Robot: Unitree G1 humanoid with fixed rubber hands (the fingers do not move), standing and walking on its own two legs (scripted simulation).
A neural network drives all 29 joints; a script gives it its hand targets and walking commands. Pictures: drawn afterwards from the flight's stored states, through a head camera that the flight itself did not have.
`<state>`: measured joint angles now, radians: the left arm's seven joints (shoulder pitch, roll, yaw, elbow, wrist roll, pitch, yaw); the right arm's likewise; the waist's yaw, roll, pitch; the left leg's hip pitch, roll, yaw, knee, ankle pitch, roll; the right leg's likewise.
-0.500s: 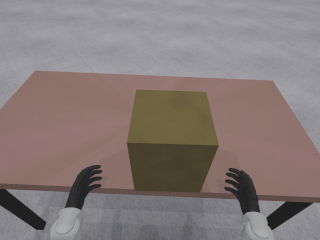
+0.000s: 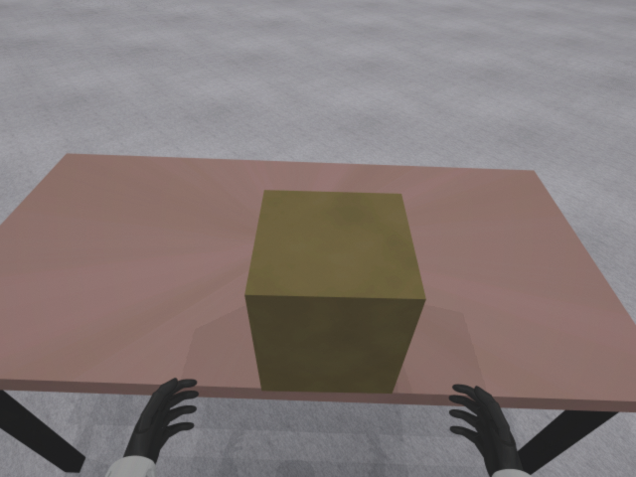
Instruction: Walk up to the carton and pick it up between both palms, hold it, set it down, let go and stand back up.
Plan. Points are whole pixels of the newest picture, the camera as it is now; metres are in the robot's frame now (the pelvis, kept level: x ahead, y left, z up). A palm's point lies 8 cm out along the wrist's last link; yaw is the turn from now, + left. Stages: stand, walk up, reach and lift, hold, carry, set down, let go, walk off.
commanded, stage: set down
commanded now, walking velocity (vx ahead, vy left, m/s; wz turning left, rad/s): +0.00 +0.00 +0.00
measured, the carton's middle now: (329, 294) +0.41 +0.02 -0.01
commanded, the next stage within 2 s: let go in 0.68 s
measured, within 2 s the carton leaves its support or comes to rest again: neither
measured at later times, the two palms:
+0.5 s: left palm out of the picture +0.15 +0.24 -0.07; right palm out of the picture +0.17 -0.21 -0.07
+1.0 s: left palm out of the picture +0.16 +0.23 -0.08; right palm out of the picture +0.15 -0.23 -0.08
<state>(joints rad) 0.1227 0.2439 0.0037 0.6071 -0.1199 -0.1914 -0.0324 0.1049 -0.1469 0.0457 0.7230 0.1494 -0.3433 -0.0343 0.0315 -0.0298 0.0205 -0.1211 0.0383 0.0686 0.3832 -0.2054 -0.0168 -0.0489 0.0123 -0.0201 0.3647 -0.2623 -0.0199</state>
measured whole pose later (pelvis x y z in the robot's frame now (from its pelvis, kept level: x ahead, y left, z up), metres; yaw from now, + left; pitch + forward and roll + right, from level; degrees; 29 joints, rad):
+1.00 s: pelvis -0.01 +0.00 +0.00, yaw +0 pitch -4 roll +0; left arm 0.17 0.21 0.00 0.53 0.00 0.12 0.00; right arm 0.15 -0.19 -0.03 0.74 -0.02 -0.19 0.03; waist 0.00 -0.02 0.06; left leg -0.11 0.04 0.07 0.36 -0.18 -0.02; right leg -0.04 0.02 -0.02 0.35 -0.24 -0.02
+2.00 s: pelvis -0.02 +0.02 +0.00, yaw +1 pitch -1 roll +0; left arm 0.38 0.19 0.01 0.93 0.02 -0.02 0.03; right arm 0.36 -0.18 -0.04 1.00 -0.02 0.00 -0.01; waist 0.00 0.00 0.00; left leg -0.20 0.01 0.06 0.39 -0.18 0.02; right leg -0.12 -0.02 -0.02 0.38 -0.24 0.01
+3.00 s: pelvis -0.03 +0.02 +0.00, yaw +1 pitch -1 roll +0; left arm 0.40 0.10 -0.02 1.14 0.01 -0.02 0.04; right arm 0.37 -0.11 0.00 1.16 -0.01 0.00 -0.03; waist -0.01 0.00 0.00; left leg -0.22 0.01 0.06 0.40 -0.17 0.02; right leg -0.15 -0.02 -0.03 0.40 -0.24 0.01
